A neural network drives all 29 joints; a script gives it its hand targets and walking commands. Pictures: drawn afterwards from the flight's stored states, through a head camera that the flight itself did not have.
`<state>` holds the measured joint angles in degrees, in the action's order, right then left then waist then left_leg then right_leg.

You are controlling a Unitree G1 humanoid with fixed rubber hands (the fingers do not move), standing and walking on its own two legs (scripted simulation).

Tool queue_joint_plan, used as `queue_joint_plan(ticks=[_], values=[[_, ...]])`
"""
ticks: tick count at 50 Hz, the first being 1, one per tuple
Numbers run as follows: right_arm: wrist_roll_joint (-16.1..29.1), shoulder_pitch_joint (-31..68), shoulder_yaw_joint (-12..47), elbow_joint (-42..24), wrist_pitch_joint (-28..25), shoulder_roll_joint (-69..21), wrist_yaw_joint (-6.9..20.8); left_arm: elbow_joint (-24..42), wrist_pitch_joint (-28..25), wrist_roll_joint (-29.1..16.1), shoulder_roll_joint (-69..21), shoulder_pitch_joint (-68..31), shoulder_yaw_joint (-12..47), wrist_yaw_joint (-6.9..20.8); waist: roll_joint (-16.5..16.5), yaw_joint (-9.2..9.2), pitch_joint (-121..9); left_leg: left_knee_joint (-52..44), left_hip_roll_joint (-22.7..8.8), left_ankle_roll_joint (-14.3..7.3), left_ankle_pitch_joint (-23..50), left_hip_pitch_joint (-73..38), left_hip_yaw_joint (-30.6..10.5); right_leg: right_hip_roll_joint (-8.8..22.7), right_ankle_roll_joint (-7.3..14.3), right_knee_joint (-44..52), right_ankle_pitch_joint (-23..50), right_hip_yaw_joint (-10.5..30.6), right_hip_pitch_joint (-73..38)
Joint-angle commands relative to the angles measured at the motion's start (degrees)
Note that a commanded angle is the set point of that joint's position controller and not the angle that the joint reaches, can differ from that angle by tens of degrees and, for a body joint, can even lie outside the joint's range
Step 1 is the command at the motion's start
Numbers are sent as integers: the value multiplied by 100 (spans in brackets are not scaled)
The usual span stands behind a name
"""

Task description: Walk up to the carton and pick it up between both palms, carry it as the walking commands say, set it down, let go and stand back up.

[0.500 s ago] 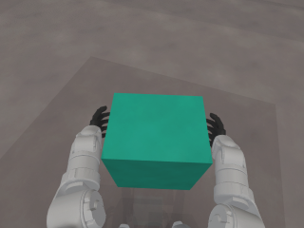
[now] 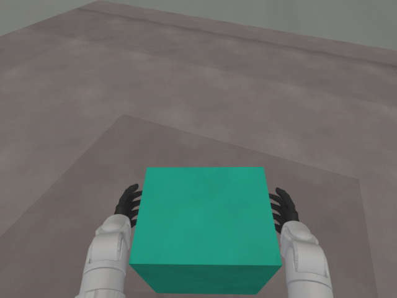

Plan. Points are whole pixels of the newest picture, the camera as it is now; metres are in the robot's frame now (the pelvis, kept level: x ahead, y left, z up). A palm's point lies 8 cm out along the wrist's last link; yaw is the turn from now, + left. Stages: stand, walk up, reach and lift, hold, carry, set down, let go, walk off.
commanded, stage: reach and lift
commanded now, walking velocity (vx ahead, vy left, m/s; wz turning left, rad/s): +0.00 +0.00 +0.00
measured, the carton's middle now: (205, 235) +0.29 -0.03 -0.06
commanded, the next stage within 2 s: hold in 1.76 s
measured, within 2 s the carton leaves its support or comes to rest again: neither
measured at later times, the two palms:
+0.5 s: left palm (110, 236) +0.25 +0.15 +0.05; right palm (298, 249) +0.20 -0.19 +0.05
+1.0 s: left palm (108, 224) +0.27 +0.16 +0.05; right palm (288, 226) +0.24 -0.18 +0.05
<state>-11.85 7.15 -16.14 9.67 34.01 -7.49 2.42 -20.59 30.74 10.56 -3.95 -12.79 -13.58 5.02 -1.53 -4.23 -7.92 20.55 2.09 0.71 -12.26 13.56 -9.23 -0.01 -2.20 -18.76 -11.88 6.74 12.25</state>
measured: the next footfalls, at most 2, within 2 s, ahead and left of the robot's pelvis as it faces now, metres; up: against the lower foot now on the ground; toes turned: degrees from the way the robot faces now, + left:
none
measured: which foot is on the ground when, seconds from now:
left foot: down 0.00-1.00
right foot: down 0.00-1.00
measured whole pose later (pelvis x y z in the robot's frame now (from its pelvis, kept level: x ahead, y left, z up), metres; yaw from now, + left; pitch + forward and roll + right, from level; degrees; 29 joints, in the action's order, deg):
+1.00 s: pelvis -0.06 +0.00 +0.00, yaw +0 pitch -6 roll +0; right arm -17.2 25.1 -21.3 24.6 41.2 -5.8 2.9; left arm -32.7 37.7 17.6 -2.3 -28.8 -21.4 6.3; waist -0.4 -2.1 0.1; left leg 22.9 0.7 1.1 -9.2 7.0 -6.4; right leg -0.6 -2.4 -22.0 -10.2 6.9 5.7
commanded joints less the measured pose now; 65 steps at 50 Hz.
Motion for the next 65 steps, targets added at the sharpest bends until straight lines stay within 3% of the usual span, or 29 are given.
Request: queue_joint_plan(ticks=[1, 3, 6, 13, 17, 21, 22, 23, 26, 29, 30, 31, 35, 37, 38, 40, 41, 42, 43, 47, 49, 50, 52, 55, 56, 57, 58, 59, 65], values=[[1200, 2290, 3534, 76, 441, -4947, 1049, 896, 292, -965, -4934, -2503, 3477, 1092, 507, -100, -1004, -111, 487, -5, 3187, -1328, 417, -643, -114, 128, 3050, -294, -1398], [1235, 2458, 3486, -187, 466, -4996, 941, 1141, 354, -1211, -4991, -3012, 3648, 1186, 203, -271, -1125, -159, 477, 14, 3287, -1465, 285, -590, -191, 167, 3510, -300, -1580], [1295, 2865, 3607, -413, 532, -4810, 834, 830, 471, -1079, -4906, -2891, 3370, 1180, 425, -200, -677, -225, 486, -56, 2899, -1370, 359, -400, -179, 204, 3303, -227, -1674], [1486, 4079, 3938, -631, 623, -4956, 978, 713, 502, -1149, -5109, -3607, 3173, 1200, 175, 138, -184, -439, 295, -141, 727, -898, 453, -403, -6, 410, 951, -387, -1427], [985, 5374, 2946, 266, 672, -4461, 1120, -423, 537, -855, -4669, -4533, 2068, 1323, -262, 222, 376, -638, 265, -183, -1732, -506, 651, -316, -5, 527, -1697, -560, -906], [983, 5534, 2733, 1103, 529, -4634, 1231, -833, 477, -878, -4842, -4994, 2069, 1406, -93, 17, 222, -559, 238, -90, -1596, -812, 729, -265, 78, 481, -1691, -592, -548], [981, 5545, 2781, 1152, 548, -4842, 1284, -529, 463, -799, -4749, -5246, 2068, 1402, 201, 259, -44, -609, 271, -79, -1401, -703, 761, -253, 137, 487, -1371, -526, -841], [1091, 5630, 2623, 1508, 500, -4852, 1390, -645, 427, -857, -4936, -5434, 2079, 1378, 359, 188, -177, -667, 164, -65, -1610, -669, 681, -334, 128, 325, -1319, -575, -804], [1050, 5178, 2711, 1221, 432, -5146, 1429, -240, 433, -909, -5325, -5283, 2381, 1309, 353, 68, -1008, -486, 159, 49, -223, -1205, 642, -364, 251, 268, -77, -521, -961], [757, 6076, 2105, 1573, 435, -5002, 1475, -896, 503, -794, -5491, -5700, 1939, 1469, 169, -173, -497, -692, 124, -81, -1979, -673, 575, -398, 145, 140, -1331, -585, -875], [895, 6845, 2205, 1321, 311, -4766, 1492, -1498, 496, -638, -5441, -5484, 1532, 1450, 54, 124, -142, -703, 151, -116, -2547, -367, 496, -413, 106, 77, -1766, -692, -871], [716, 6411, 1964, 1693, 287, -4847, 1573, -1353, 498, -585, -5503, -5432, 1751, 1469, 337, -17, -245, -823, 39, -97, -2578, -470, 445, -470, 134, -7, -1376, -731, -988], [1201, 6652, 2516, 1167, 216, -4972, 1605, -1106, 436, -971, -5740, -5446, 2112, 1490, 318, 74, -1052, -587, 30, -2, -888, -872, 366, -344, 182, -62, -153, -543, -868], [887, 6083, 2122, 1466, 396, -5250, 1529, -710, 465, -916, -5611, -5582, 2115, 1520, 12, -274, -933, -389, 203, -32, -465, -994, 586, -327, 190, 213, -176, -457, -655], [1056, 5857, 2402, 1377, 454, -5305, 1490, -641, 497, -982, -5464, -5476, 2239, 1542, 60, -173, -1100, -425, 273, -76, -428, -844, 602, -328, 85, 184, 78, -467, -1190], [975, 6434, 2298, 1614, 450, -5465, 1519, -1172, 490, -747, -5483, -5571, 1882, 1614, -11, 71, -1017, -320, 377, -36, -1333, -1012, 838, -176, 104, 379, -1361, -421, -959], [698, 6160, 1847, 2061, 541, -5526, 1505, -1096, 500, -615, -5101, -5915, 1675, 1663, -388, -101, -707, -116, 419, -91, -1595, -826, 932, -121, 151, 562, -2088, -260, -580], [974, 6433, 2255, 1746, 530, -5343, 1530, -1732, 574, -626, -5350, -4840, 1342, 1654, -218, 388, -315, -288, 323, -84, -1164, -1164, 847, -170, 121, 586, -1685, -443, -471], [955, 6382, 2345, 1796, 555, -5700, 1535, -1156, 537, -570, -5054, -5175, 1603, 1664, -439, 380, -362, -163, 432, -117, -1074, -909, 926, -107, 81, 677, -1685, -243, -438], [1390, 6551, 2928, 968, 438, -5641, 1600, -704, 502, -806, -5458, -5034, 1888, 1584, 34, 705, -1082, -224, 376, -111, 31, -1007, 844, -258, 27, 295, -46, -382, -887], [1165, 5947, 2820, 955, 571, -5657, 1539, -342, 595, -851, -5534, -5000, 2206, 1570, -231, 349, -1084, -338, 292, -117, 203, -1346, 636, -359, 34, 275, 188, -497, -796], [1241, 5445, 2973, 962, 565, -5693, 1563, -240, 619, -823, -5402, -4558, 2153, 1509, -230, 554, -1315, -390, 301, -83, 619, -1440, 701, -331, 15, 300, 721, -431, -1083], [1035, 4719, 2941, 1078, 767, -5578, 1495, -362, 868, -811, -5453, -4013, 2269, 1527, 131, 472, -986, -430, 310, -38, 800, -1492, 729, -300, 47, 417, 1176, -355, -974], [1210, 3410, 3164, 854, 853, -5587, 1386, 406, 1011, -1202, -5783, -3259, 2999, 1436, 28, 77, -1299, -357, 197, 60, 2736, -2192, 463, -413, 33, 347, 2864, -356, -1339], [1224, 3266, 3260, 567, 836, -5431, 1375, 486, 1113, -1100, -5574, -3039, 3047, 1416, 509, 105, -1162, -479, 249, 168, 3085, -2103, 480, -434, 18, 326, 3040, -398, -1575], [1286, 3446, 3491, -116, 785, -5272, 1311, 641, 1092, -1298, -5811, -2872, 3305, 1462, 64, 65, -1587, -394, 222, 171, 3654, -2369, 393, -495, -22, 301, 3359, -438, -1608], [1320, 2906, 3517, 42, 834, -5348, 1316, 1063, 1121, -1402, -5896, -2838, 3554, 1403, 604, 14, -1544, -332, 171, 259, 4295, -2727, 328, -439, 45, 348, 3503, -338, -1318], [1389, 2815, 3644, -294, 849, -5297, 1295, 1744, 1051, -1459, -5625, -2726, 3718, 1302, 498, 198, -1674, -258, 116, 338, 5213, -2777, 295, -522, 24, 327, 3765, -341, -1473], [1774, 1930, 4021, -854, 701, -5127, 1349, 2448, 1072, -1437, -5576, -1777, 4216, 1020, 1119, 301, -974, -251, -86, 410, 5686, -2707, 213, -580, 69, 358, 3059, -256, -1170]])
